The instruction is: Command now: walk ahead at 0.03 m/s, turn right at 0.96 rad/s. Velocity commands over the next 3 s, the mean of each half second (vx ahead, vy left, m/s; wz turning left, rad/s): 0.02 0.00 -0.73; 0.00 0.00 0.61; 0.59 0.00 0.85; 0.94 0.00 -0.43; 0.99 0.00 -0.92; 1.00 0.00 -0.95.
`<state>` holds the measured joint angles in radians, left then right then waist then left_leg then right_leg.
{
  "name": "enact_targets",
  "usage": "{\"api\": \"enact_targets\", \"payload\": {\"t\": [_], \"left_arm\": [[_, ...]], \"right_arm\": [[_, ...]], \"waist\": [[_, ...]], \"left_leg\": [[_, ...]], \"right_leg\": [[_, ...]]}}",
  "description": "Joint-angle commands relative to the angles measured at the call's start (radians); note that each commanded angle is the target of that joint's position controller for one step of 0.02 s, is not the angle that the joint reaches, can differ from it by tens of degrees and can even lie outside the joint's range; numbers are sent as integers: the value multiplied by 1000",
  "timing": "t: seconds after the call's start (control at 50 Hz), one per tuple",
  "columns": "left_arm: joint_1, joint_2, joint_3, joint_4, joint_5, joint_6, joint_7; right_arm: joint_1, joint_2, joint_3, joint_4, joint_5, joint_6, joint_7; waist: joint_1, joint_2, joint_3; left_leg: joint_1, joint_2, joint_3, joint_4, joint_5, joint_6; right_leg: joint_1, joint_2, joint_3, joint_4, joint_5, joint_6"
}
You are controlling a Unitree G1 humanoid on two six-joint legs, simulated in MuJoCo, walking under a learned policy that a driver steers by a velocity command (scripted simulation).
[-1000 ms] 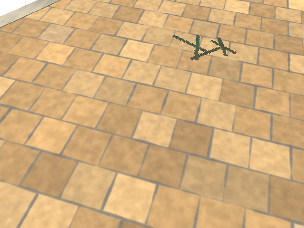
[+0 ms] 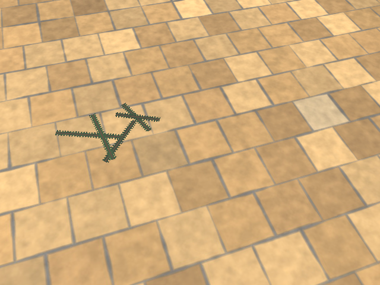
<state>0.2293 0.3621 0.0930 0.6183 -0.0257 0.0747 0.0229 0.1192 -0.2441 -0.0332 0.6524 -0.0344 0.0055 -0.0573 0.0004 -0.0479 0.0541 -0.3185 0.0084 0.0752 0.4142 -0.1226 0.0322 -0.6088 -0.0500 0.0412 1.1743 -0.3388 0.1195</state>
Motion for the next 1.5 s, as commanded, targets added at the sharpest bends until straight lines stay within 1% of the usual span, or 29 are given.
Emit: {"api": "enact_targets", "payload": {"t": [0.02,0.16,0.22,0.24,0.26,0.28,0.32,0.36,0.46,0.5,0.56,0.64,0.7,0.72,0.74,0.76,0.78,0.82,0.84,1.0,1.06,1.14,1.18,1.2,1.22,1.26,1.34,1.44,1.5], "left_arm": [[-36,40,7,-97,2,-15,-9],[-58,38,16,-100,2,13,-38],[22,52,39,-69,-1,26,-43],[104,115,65,-42,3,24,-29],[134,269,96,-56,4,18,-9],[89,249,86,-96,52,-20,-18],[-14,173,61,-87,39,-58,-15],[-106,85,24,-100,14,-55,2],[-112,-27,-33,-42,49,-71,7],[-98,13,-25,-15,64,-72,1],[-89,103,5,7,51,-56,0],[-112,88,11,17,30,-44,16],[-143,71,18,23,11,-38,26],[-110,46,18,28,19,-44,25],[-165,-5,2,-33,63,-54,20],[-266,-14,-4,-60,61,-67,18],[-260,5,2,-54,41,-74,12],[-240,13,8,-30,35,-79,15],[-237,22,13,-26,37,-79,17],[-220,2,9,5,23,-90,4],[-230,20,14,0,6,-114,-20],[-170,44,33,12,-17,-172,-33],[18,82,58,65,-19,-185,-25],[119,135,60,65,14,-186,-21],[75,178,65,61,53,-195,-36],[2,83,40,35,19,-191,-24],[86,63,13,62,28,-188,-7],[190,27,-13,124,53,-194,-21],[241,24,-26,162,38,-183,-19]], "right_arm": [[5,-182,-61,-44,3,-6,-2],[-23,-228,-98,-17,32,-14,39],[-15,-206,-102,9,59,-13,50],[28,-164,-95,31,55,-10,56],[26,-112,-78,-23,7,-10,61],[-101,-134,-81,-70,-6,-15,45],[-117,-166,-92,-58,30,-12,24],[-35,-178,-96,-9,15,-6,15],[21,-83,-47,44,38,1,51],[-5,-103,-44,30,45,8,63],[-23,-188,-65,-7,61,16,66],[24,-150,-60,-16,63,19,76],[103,-142,-68,-2,63,16,82],[140,-203,-90,0,57,13,71],[170,-346,-126,-18,48,2,58],[235,-310,-114,-23,20,-12,66],[209,-283,-107,-27,18,-28,67],[111,-245,-102,-45,60,-26,49],[82,-229,-95,-56,73,-15,36],[66,-264,-111,-100,62,32,5],[82,-257,-103,-108,70,27,14],[32,-229,-82,-133,65,10,29],[8,-159,-56,-153,63,4,32],[37,-67,-28,-168,60,-2,37],[12,-115,-33,-233,82,-18,40],[8,-212,-57,-198,66,-21,46],[11,-156,-44,-195,71,-30,67],[-35,-102,-25,-189,80,-41,72],[-151,-80,-10,-215,71,-61,96]], "waist": [[-27,180,-154],[-17,209,-151],[38,169,-166],[58,32,-145],[13,-324,-112],[78,-230,-195],[29,-105,-143],[-15,-84,-166],[-11,-75,-197],[19,-107,-152],[45,-107,-65],[31,-79,-66],[-20,-52,-100],[-18,83,-125],[-7,367,-133],[-88,329,-213],[-71,212,-211],[-23,100,-170],[-9,109,-174],[-9,178,-159],[-33,225,-138],[17,254,-78],[104,152,-121],[106,-40,-190],[59,-171,-76],[57,-96,26],[70,-62,25],[75,-39,90],[93,-9,144]], "left_leg": [[250,284,-175,-141,122,208],[213,334,-15,-104,142,163],[157,308,70,47,89,59],[0,232,136,229,-50,-23],[-379,82,178,567,-542,-131],[-458,17,-65,728,-550,-135],[-473,36,-127,757,-356,-87],[-396,42,-119,751,-247,-96],[-149,76,-95,466,-116,-109],[-76,70,-77,381,-138,-103],[-150,49,-51,390,-260,-85],[-172,53,-27,353,-310,-58],[-19,11,1,115,-90,-6],[104,64,-150,17,190,49],[293,295,-548,-1,641,222],[378,368,-671,-41,671,361],[403,332,-598,-31,617,334],[376,240,-480,-12,534,237],[347,211,-453,-20,501,213],[223,120,-518,-23,270,171],[120,97,-619,-119,-399,177],[-37,67,-678,-90,-509,157],[-269,-22,-561,152,-578,72],[-404,-135,-363,485,-533,23],[-611,-62,-332,629,-424,16],[-668,42,-248,767,-269,-15],[-671,105,-179,927,-86,-27],[-709,67,-218,834,48,-41],[-659,57,-143,613,105,-33]], "right_leg": [[-64,-47,-14,-86,7,7],[175,-35,-111,-401,-11,-76],[375,18,-136,-664,119,-156],[528,-19,-8,-776,307,-217],[697,-277,394,-754,752,-361],[605,-321,520,-806,611,-482],[550,-240,343,-837,456,-389],[503,-197,235,-806,547,-341],[468,-135,55,-803,542,-303],[426,-162,58,-822,468,-325],[439,-235,120,-821,418,-361],[517,-284,124,-759,558,-351],[487,-229,16,-632,537,-259],[393,-141,-75,-454,367,-172],[64,51,-151,-170,-92,-52],[-78,131,9,17,-381,-44],[-114,97,69,91,-338,-55],[-141,64,80,27,-180,-59],[-101,56,85,-19,-126,-53],[52,135,90,-362,25,-12],[129,132,87,-483,40,-35],[367,115,72,-677,44,-67],[712,-9,137,-802,80,-114],[843,-226,440,-881,-226,-197],[743,-355,739,-992,-495,-289],[665,-307,550,-990,-417,-264],[607,-205,232,-1008,-158,-213],[577,-184,76,-1044,-1,-255],[571,-200,10,-1101,117,-275]]}}
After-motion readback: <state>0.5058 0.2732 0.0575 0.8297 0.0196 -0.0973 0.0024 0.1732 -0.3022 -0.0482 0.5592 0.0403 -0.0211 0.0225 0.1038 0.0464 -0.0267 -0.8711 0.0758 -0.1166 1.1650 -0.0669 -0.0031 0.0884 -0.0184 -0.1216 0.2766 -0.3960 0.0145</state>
